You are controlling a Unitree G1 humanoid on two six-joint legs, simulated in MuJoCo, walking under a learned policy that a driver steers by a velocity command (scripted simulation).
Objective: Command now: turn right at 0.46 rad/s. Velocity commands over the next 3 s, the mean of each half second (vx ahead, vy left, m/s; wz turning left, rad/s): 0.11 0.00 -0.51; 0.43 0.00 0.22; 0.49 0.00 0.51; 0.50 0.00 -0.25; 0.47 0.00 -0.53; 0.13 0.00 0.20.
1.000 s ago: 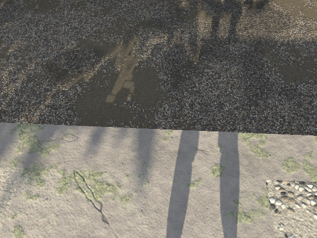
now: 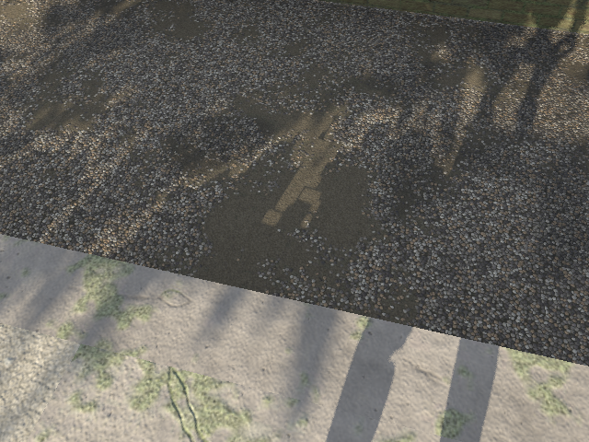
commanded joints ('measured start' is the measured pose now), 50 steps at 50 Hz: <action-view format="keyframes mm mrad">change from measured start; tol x32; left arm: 1 29 60 18 -75 5 -12 -11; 50 105 42 10 -34 31 -114 18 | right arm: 1 -21 -176 -52 -45 26 -9 -3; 50 219 -103 -18 -45 24 -79 -6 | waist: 1 21 135 -124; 4 49 -358 -144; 28 -13 228 -61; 44 75 115 -89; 46 80 -330 -353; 50 55 -130 -15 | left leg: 1 119 237 -152 -38 485 163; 4 -420 -75 -62 539 -381 -67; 26 111 -66 -170 -112 103 32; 29 220 308 -884 -367 -389 325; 35 163 95 -516 -358 24 228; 43 -7 61 -493 -182 281 164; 46 -399 -157 -311 510 -306 29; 50 -572 -9 -258 744 -66 28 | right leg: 1 76 36 -55 -238 170 -52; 4 365 -376 613 -427 864 -392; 24 118 -107 536 -465 -115 -286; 32 -512 3 150 286 23 -85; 44 312 39 82 -346 391 -62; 46 719 -389 656 -423 224 -280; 50 366 -259 440 -531 -6 -254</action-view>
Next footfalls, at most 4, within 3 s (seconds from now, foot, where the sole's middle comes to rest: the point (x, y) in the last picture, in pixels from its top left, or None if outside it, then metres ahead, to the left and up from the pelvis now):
0.04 right None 0.03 -0.11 -0.77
0.54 left None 0.11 0.09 -0.77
0.90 right None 0.25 -0.21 -0.77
1.36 left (289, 423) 0.51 0.06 -0.77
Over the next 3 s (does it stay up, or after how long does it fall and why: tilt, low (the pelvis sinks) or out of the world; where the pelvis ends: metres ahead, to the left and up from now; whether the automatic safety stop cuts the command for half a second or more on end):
stays up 0.56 -0.05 0.00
